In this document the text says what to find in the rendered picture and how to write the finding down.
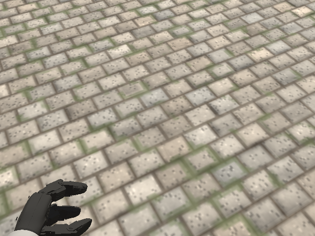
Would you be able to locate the left robot hand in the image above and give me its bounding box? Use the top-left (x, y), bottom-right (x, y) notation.
top-left (14, 179), bottom-right (92, 236)

